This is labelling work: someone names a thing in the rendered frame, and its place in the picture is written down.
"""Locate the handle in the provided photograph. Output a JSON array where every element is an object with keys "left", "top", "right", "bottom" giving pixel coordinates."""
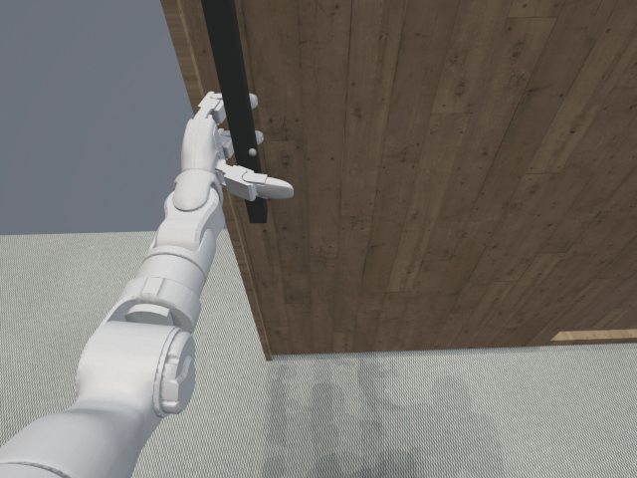
[{"left": 201, "top": 0, "right": 268, "bottom": 223}]

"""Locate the wardrobe door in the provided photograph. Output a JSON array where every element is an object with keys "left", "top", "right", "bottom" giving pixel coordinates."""
[
  {"left": 561, "top": 262, "right": 637, "bottom": 332},
  {"left": 180, "top": 0, "right": 637, "bottom": 355}
]

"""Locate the robot left forearm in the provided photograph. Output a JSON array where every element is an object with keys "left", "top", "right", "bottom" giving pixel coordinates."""
[{"left": 75, "top": 169, "right": 225, "bottom": 397}]

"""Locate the robot left upper arm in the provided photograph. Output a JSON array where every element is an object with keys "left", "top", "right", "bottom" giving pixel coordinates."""
[{"left": 0, "top": 321, "right": 196, "bottom": 478}]

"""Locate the robot left hand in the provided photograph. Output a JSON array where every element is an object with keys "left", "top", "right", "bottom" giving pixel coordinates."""
[{"left": 181, "top": 92, "right": 294, "bottom": 201}]

